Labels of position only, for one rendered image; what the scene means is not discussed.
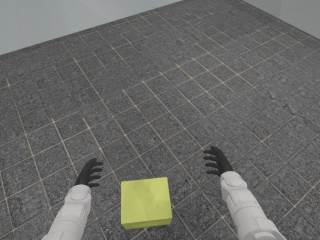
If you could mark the right robot hand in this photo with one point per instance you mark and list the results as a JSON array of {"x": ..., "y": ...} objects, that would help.
[{"x": 223, "y": 165}]

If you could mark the left robot hand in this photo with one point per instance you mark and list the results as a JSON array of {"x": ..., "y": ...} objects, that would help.
[{"x": 84, "y": 177}]

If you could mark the robot left forearm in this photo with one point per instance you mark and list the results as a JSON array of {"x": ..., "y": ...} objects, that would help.
[{"x": 70, "y": 222}]

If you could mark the carton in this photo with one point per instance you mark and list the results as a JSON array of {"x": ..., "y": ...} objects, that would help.
[{"x": 145, "y": 203}]

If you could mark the robot right forearm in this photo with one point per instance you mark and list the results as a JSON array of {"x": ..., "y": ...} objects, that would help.
[{"x": 246, "y": 213}]

